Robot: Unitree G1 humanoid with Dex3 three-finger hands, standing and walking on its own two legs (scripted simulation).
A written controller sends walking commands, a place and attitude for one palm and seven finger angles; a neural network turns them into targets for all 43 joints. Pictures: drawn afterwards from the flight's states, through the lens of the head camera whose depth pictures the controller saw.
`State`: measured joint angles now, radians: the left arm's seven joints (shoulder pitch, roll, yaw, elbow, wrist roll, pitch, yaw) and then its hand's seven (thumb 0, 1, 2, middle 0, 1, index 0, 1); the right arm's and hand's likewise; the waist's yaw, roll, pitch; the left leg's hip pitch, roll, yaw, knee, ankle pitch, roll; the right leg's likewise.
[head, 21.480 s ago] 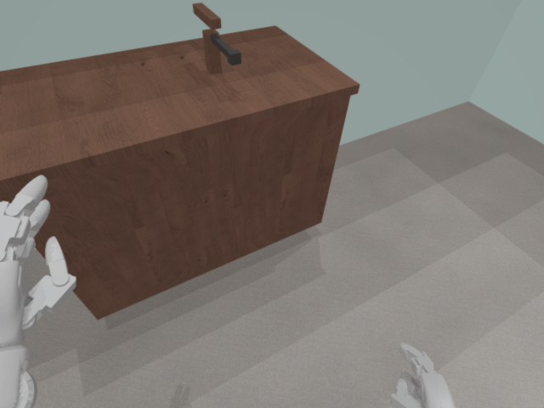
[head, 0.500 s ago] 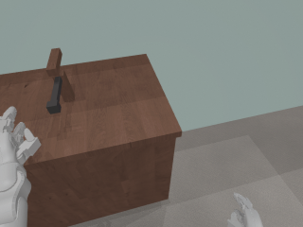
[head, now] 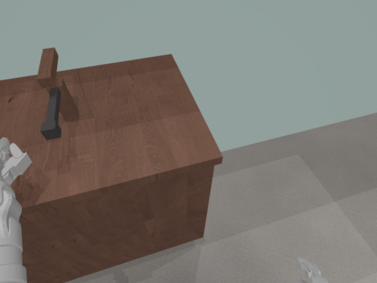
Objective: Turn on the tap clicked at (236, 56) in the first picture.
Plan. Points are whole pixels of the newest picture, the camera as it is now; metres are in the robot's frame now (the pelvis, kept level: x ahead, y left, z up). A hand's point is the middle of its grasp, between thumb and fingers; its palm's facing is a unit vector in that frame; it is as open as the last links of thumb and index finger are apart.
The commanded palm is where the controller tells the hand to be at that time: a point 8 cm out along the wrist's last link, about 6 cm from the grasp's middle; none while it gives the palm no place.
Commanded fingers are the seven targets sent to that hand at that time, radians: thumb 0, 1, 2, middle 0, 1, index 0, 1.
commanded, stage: reach beside the lever's end, fingers flat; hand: left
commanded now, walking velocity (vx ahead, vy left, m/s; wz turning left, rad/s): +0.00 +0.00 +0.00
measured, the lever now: (51, 130) +0.38 +0.32 +0.12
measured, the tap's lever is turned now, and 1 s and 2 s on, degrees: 0 0 2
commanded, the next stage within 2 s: push the lever round in 0.42 s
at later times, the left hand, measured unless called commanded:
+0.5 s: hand (21, 163) +0.31 +0.36 +0.10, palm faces +0.57 -0.82 -0.10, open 7.8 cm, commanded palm +0.26 +0.38 +0.10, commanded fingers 0.00 0.90 0.90 -0.15 -0.15 -0.15 -0.15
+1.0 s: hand (44, 157) +0.32 +0.31 +0.10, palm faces +0.56 -0.82 -0.10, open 7.8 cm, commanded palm +0.27 +0.35 +0.10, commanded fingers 0.00 0.90 0.90 -0.15 -0.15 -0.15 -0.15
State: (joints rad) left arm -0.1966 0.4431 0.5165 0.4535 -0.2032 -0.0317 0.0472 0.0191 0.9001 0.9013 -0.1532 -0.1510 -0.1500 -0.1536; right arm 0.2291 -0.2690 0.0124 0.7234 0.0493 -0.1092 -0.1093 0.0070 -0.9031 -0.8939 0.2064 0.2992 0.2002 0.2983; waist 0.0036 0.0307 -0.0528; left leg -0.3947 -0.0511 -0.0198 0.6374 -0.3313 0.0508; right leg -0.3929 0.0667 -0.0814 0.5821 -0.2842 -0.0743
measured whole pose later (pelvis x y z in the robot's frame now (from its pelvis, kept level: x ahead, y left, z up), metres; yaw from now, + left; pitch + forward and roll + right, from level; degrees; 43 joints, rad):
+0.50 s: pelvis +0.01 +0.02 +0.00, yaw +0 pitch +5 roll -2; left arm -0.08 0.37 0.49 0.32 -0.21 -0.08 0.05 0.02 0.90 0.90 -0.15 -0.15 -0.15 -0.15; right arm 0.24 -0.25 0.00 0.71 0.04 -0.10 -0.10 0.01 -0.90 -0.89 0.21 0.30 0.20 0.30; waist 0.02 0.03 -0.07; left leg -0.37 -0.07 -0.01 0.62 -0.34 0.07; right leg -0.37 0.05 -0.07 0.57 -0.30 -0.05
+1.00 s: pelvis +0.00 +0.00 +0.00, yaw +0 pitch +4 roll -1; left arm -0.15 0.34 0.42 0.33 -0.17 -0.04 0.14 0.02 0.90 0.90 -0.15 -0.15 -0.15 -0.15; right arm 0.22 -0.25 0.02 0.70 0.04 -0.08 -0.10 0.01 -0.90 -0.89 0.21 0.30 0.20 0.30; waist 0.01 0.04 -0.06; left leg -0.36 -0.06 -0.02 0.62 -0.32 0.05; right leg -0.37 0.06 -0.08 0.57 -0.28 -0.07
